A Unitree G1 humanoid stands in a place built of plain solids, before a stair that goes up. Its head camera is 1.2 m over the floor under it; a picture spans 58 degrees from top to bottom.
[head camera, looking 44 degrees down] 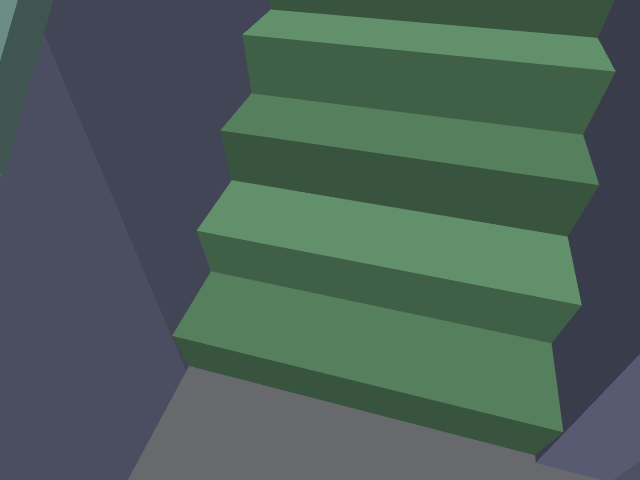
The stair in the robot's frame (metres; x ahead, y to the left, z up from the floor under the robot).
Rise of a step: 0.19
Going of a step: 0.23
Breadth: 1.00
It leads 15 degrees to the right of straight ahead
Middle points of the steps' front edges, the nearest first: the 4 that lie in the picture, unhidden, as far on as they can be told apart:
0.54 -0.08 0.19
0.76 -0.14 0.38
0.98 -0.20 0.56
1.20 -0.26 0.75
